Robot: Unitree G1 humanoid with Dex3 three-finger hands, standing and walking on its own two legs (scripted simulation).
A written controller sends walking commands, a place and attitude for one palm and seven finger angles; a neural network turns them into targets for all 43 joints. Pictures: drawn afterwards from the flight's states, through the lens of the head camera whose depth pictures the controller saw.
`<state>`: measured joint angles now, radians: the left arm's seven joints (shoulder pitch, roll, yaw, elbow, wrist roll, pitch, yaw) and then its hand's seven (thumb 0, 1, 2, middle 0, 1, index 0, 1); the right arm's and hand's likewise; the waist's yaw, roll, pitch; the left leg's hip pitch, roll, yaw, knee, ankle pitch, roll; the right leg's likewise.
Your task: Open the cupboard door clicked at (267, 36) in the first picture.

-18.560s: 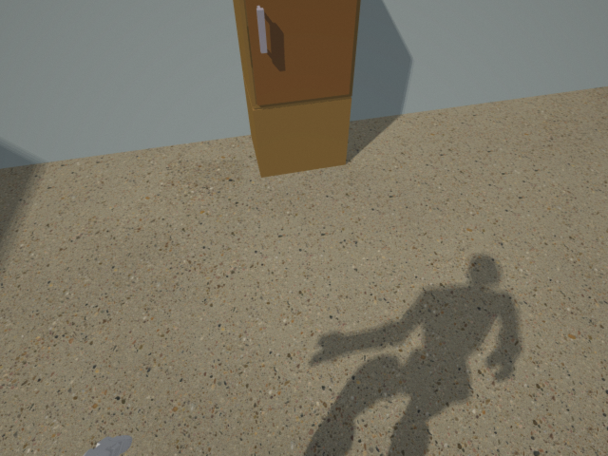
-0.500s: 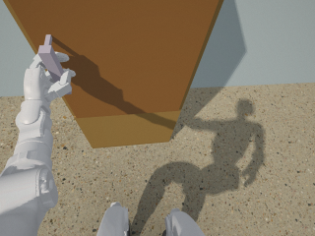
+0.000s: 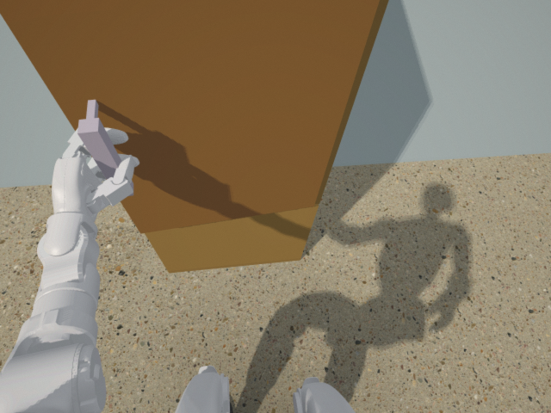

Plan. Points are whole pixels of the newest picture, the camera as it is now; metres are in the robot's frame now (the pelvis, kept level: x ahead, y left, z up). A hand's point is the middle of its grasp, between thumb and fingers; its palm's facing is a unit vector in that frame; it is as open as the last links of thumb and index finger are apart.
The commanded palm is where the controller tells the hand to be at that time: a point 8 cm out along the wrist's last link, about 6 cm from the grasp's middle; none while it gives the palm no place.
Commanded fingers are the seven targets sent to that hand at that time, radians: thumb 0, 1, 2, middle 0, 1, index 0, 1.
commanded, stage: pull the door open along its arc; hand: left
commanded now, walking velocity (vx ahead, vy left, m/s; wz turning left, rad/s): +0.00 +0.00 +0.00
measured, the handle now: (110, 151) +0.49 +0.23 +0.06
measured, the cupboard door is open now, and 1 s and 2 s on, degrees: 5 42 42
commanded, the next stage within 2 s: open thumb and fingers to let go in 0.60 s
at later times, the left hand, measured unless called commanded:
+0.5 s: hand (194, 289) +0.27 +0.09 +0.06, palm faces +0.43 -0.90 +0.04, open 6.4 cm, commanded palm +0.20 +0.15 +0.05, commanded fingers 0.00 0.90 0.90 -0.40 -1.35 -0.40 -1.35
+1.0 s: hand (226, 308) +0.25 +0.06 +0.06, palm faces +0.46 -0.89 -0.01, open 8.1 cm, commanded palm +0.20 +0.10 +0.05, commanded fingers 0.00 -0.22 0.42 -0.32 -1.23 -0.32 -1.23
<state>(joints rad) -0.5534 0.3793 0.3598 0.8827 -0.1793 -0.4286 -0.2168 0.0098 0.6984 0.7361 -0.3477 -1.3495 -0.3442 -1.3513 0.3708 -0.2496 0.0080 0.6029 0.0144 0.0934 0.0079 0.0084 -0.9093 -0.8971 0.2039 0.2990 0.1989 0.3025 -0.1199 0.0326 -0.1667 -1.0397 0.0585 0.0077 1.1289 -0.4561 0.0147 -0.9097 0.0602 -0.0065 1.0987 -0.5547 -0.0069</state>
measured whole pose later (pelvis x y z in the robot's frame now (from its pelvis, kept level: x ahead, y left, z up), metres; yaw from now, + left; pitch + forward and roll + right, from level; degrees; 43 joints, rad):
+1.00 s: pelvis +0.01 -0.06 +0.00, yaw +6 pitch +14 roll +2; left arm 0.33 -0.08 -0.18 0.04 0.05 -0.35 0.47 0.01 0.36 0.66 -0.36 -1.29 -0.35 -1.30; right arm 0.23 -0.21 -0.01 0.55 -0.07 -0.01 0.00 0.01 -0.91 -0.90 0.20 0.30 0.20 0.30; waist -0.01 0.04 -0.20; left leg -0.87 0.01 -0.06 1.06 -0.44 -0.04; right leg -0.76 0.03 -0.08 1.13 -0.62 -0.09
